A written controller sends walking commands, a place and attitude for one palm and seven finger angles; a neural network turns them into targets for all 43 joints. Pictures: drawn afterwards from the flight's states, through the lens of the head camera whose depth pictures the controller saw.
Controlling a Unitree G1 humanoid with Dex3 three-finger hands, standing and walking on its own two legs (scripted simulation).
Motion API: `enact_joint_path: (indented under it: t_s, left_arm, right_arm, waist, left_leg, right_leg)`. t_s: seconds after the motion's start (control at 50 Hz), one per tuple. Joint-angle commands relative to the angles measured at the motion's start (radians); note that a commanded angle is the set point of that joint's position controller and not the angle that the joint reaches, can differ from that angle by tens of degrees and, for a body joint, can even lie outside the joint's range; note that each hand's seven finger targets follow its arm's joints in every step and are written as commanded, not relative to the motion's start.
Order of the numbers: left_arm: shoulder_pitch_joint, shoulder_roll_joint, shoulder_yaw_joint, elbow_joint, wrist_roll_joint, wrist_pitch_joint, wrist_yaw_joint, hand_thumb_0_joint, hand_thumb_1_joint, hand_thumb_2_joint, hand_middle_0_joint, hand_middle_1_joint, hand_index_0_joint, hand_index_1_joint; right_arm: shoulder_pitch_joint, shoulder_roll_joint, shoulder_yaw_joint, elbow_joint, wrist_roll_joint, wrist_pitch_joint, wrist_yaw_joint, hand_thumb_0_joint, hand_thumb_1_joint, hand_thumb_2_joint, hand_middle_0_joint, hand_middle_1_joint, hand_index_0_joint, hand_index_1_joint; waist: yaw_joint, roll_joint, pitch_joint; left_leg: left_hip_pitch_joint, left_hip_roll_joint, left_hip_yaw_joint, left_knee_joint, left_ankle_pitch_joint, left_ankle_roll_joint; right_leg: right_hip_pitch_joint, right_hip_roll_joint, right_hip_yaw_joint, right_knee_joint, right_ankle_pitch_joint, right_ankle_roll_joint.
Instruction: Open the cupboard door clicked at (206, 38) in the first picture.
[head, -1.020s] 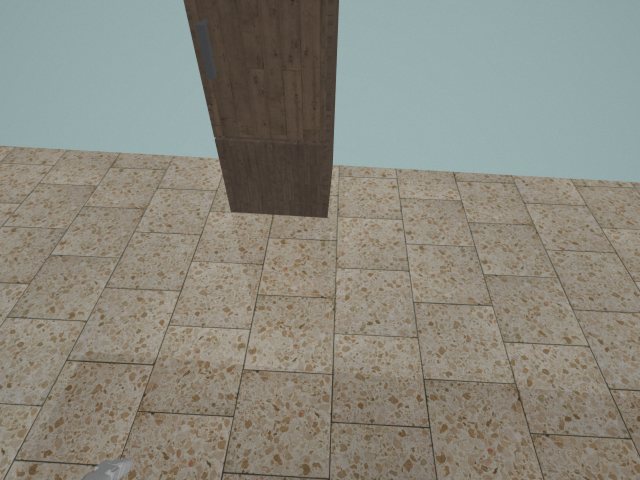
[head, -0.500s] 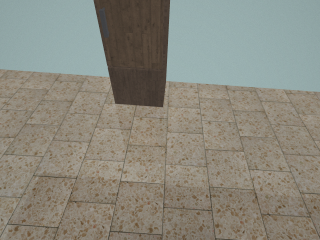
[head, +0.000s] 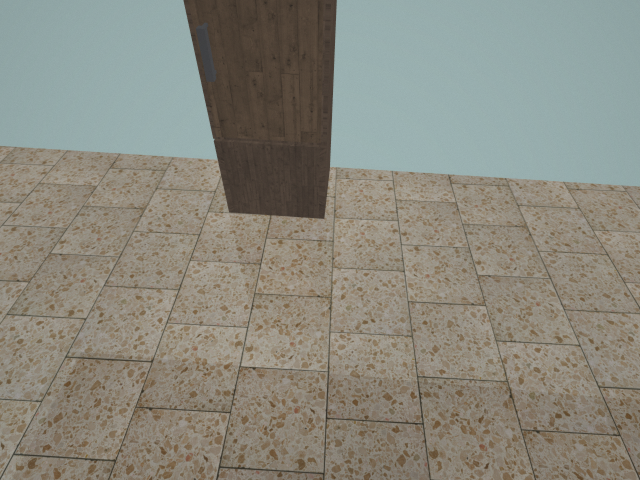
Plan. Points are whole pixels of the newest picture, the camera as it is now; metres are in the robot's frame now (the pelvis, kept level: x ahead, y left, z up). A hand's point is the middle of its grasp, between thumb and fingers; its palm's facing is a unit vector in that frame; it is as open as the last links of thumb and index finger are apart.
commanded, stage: look at it before walking up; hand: left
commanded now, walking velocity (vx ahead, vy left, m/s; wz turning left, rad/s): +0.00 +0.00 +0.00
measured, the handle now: (208, 52) +1.31 +0.43 -0.03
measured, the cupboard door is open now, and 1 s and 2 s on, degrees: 0 0 0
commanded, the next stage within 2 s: walk to a spot facing it in 0.52 s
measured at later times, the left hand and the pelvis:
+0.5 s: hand out of the picture +0.07 +0.25 -0.16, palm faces -0.03 -0.94 -0.34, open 7.4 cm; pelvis +0.01 +0.00 +0.00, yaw +0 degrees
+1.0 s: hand out of the picture +0.03 +0.25 -0.20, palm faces +0.18 -0.96 -0.20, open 7.4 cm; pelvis +0.06 +0.05 -0.02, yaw +11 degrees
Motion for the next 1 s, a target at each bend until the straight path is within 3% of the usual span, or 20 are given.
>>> enact_joint_path:
  t_s: [0.0,0.6,0.64,0.68,0.72,0.74,0.76,0.78,0.82,0.86,0.92,0.94,0.96,0.98]
  left_arm:
    - [-0.042,0.206,0.041,-0.063,0.002,-0.021,0.011,0.000,0.900,0.900,-0.200,-0.300,-0.200,-0.300]
    - [-0.034,0.210,0.041,-0.054,0.001,-0.025,0.014,0.000,0.900,0.900,-0.200,-0.300,-0.200,-0.300]
    - [0.020,0.114,0.023,-0.033,-0.001,-0.009,0.018,0.000,0.900,0.900,-0.200,-0.300,-0.200,-0.300]
    - [0.059,0.103,0.026,-0.034,0.006,0.009,0.016,0.000,0.900,0.900,-0.200,-0.300,-0.200,-0.300]
    - [0.093,0.134,0.045,-0.044,0.012,0.017,0.010,0.000,0.900,0.900,-0.200,-0.300,-0.200,-0.300]
    - [0.122,0.161,0.058,-0.055,0.015,0.018,0.011,0.000,0.900,0.900,-0.200,-0.300,-0.200,-0.300]
    - [0.151,0.180,0.070,-0.063,0.017,0.016,0.015,0.000,0.900,0.900,-0.200,-0.300,-0.200,-0.300]
    - [0.161,0.180,0.075,-0.074,0.018,0.005,0.018,0.000,0.900,0.900,-0.200,-0.300,-0.200,-0.300]
    - [0.146,0.162,0.081,-0.089,0.019,-0.021,0.018,0.000,0.900,0.900,-0.200,-0.300,-0.200,-0.300]
    - [0.125,0.155,0.086,-0.105,0.023,-0.030,0.015,0.000,0.900,0.900,-0.200,-0.300,-0.200,-0.300]
    - [0.116,0.134,0.091,-0.106,0.018,-0.028,0.011,0.000,0.900,0.900,-0.200,-0.300,-0.200,-0.300]
    - [0.126,0.120,0.091,-0.107,0.013,-0.024,0.008,0.000,0.900,0.900,-0.200,-0.300,-0.200,-0.300]
    - [0.129,0.075,0.082,-0.117,0.008,-0.020,0.000,0.000,0.900,0.900,-0.200,-0.300,-0.200,-0.300]
    - [0.100,-0.005,0.068,-0.170,-0.001,-0.015,-0.011,0.000,0.900,0.900,-0.200,-0.300,-0.200,-0.300]
  right_arm:
    - [-0.049,-0.209,-0.042,-0.063,0.004,-0.026,-0.012,0.000,-0.900,-0.900,0.200,0.300,0.200,0.300]
    - [-0.056,-0.211,-0.038,-0.055,0.007,-0.029,-0.015,0.000,-0.900,-0.900,0.200,0.300,0.200,0.300]
    - [-0.014,-0.114,-0.014,-0.038,0.000,-0.011,-0.010,0.000,-0.900,-0.900,0.200,0.300,0.200,0.300]
    - [0.015,-0.089,-0.011,-0.043,-0.005,0.005,-0.004,0.000,-0.900,-0.900,0.200,0.300,0.200,0.300]
    - [0.014,-0.080,-0.017,-0.068,-0.012,0.017,0.001,0.000,-0.900,-0.900,0.200,0.300,0.200,0.300]
    - [0.021,-0.069,-0.019,-0.086,-0.011,0.021,0.000,0.000,-0.900,-0.900,0.200,0.300,0.200,0.300]
    - [0.008,-0.071,-0.027,-0.109,-0.010,0.024,0.001,0.000,-0.900,-0.900,0.200,0.300,0.200,0.300]
    - [-0.012,-0.079,-0.037,-0.130,-0.008,0.019,0.006,0.000,-0.900,-0.900,0.200,0.300,0.200,0.300]
    - [-0.004,-0.062,-0.044,-0.146,-0.004,0.007,0.018,0.000,-0.900,-0.900,0.200,0.300,0.200,0.300]
    - [0.020,-0.027,-0.045,-0.157,0.002,0.001,0.031,0.000,-0.900,-0.900,0.200,0.300,0.200,0.300]
    - [0.133,0.010,-0.046,-0.140,0.000,-0.005,0.034,0.000,-0.900,-0.900,0.200,0.300,0.200,0.300]
    - [0.217,-0.007,-0.055,-0.118,-0.003,-0.009,0.031,0.000,-0.900,-0.900,0.200,0.300,0.200,0.300]
    - [0.333,-0.064,-0.075,-0.089,-0.006,-0.014,0.025,0.000,-0.900,-0.900,0.200,0.300,0.200,0.300]
    - [0.431,-0.172,-0.106,-0.075,-0.017,-0.023,0.015,0.000,-0.900,-0.900,0.200,0.300,0.200,0.300]
  waist:
    - [0.004,-0.006,-0.035]
    - [0.005,-0.005,-0.070]
    - [0.007,-0.004,-0.068]
    - [0.019,-0.017,-0.022]
    - [0.036,-0.097,0.055]
    - [0.047,-0.180,0.061]
    - [0.062,-0.237,0.068]
    - [0.068,-0.218,0.087]
    - [0.041,-0.131,0.086]
    - [0.024,-0.124,0.066]
    - [-0.026,-0.125,0.043]
    - [-0.056,-0.064,0.004]
    - [-0.104,0.116,-0.042]
    - [-0.138,0.415,-0.017]
  left_leg:
    - [-0.011,0.113,-0.108,-0.075,0.066,0.034]
    - [0.038,0.123,-0.093,-0.076,0.165,0.029]
    - [0.010,0.109,-0.087,-0.053,0.086,0.017]
    - [-0.088,0.089,-0.093,-0.025,-0.092,0.023]
    - [-0.236,0.036,-0.059,0.061,-0.263,0.019]
    - [-0.301,0.011,-0.008,0.175,-0.277,0.012]
    - [-0.347,0.015,0.027,0.319,-0.301,0.007]
    - [-0.395,0.046,0.013,0.438,-0.309,0.009]
    - [-0.418,0.086,0.014,0.508,-0.264,0.009]
    - [-0.357,0.098,0.052,0.416,-0.274,0.004]
    - [-0.135,0.056,0.146,0.228,-0.137,0.001]
    - [0.013,0.029,0.165,0.152,-0.083,0.005]
    - [0.151,0.066,0.045,0.065,-0.154,0.031]
    - [0.204,0.345,-0.444,-0.130,-0.265,0.138]
  right_leg:
    - [-0.014,-0.106,0.101,-0.086,0.014,-0.036]
    - [0.033,-0.110,0.093,-0.080,0.148,-0.035]
    - [0.035,-0.110,0.070,-0.072,0.027,-0.015]
    - [0.023,-0.110,0.079,-0.072,-0.196,-0.014]
    - [0.017,-0.164,0.144,-0.135,-0.392,-0.044]
    - [0.037,-0.237,0.220,-0.197,-0.478,-0.080]
    - [0.040,-0.321,0.292,-0.256,-0.524,-0.127]
    - [0.038,-0.373,0.331,-0.277,-0.477,-0.168]
    - [0.073,-0.380,0.236,-0.235,-0.269,-0.183]
    - [0.070,-0.357,0.093,-0.175,-0.150,-0.155]
    - [-0.046,-0.304,-0.060,-0.062,-0.115,-0.089]
    - [-0.114,-0.267,-0.123,0.052,-0.128,-0.059]
    - [-0.213,-0.197,-0.184,0.305,-0.132,-0.019]
    - [-0.493,-0.051,-0.217,0.657,-0.427,0.056]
